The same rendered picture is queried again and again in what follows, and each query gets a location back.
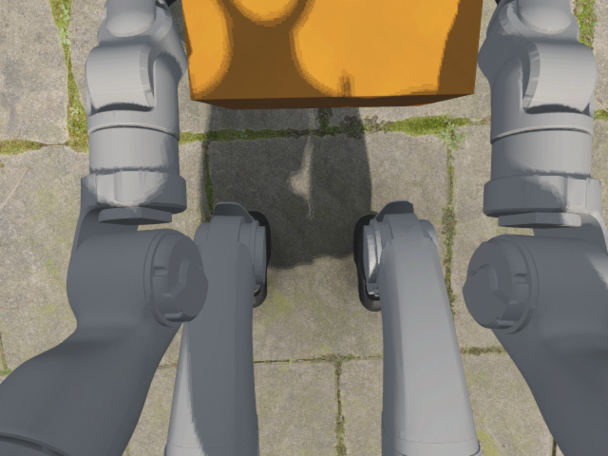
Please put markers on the carton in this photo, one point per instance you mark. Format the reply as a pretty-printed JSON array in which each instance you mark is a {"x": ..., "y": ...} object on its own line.
[{"x": 276, "y": 54}]

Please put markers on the right robot thigh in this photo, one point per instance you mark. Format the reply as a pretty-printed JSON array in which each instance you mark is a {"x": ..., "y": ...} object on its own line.
[{"x": 426, "y": 405}]

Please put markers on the left robot shin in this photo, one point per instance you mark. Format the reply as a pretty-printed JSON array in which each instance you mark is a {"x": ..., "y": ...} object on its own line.
[{"x": 222, "y": 209}]

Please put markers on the robot right upper arm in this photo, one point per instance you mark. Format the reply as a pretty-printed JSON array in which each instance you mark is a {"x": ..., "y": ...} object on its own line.
[{"x": 546, "y": 301}]

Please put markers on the robot left upper arm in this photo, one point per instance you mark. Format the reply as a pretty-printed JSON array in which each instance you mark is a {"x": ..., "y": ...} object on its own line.
[{"x": 130, "y": 292}]

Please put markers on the robot right forearm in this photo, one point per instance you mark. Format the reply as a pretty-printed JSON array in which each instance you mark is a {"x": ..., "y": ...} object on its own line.
[{"x": 542, "y": 89}]

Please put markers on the robot left forearm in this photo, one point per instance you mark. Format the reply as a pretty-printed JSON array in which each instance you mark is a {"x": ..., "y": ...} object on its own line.
[{"x": 133, "y": 126}]

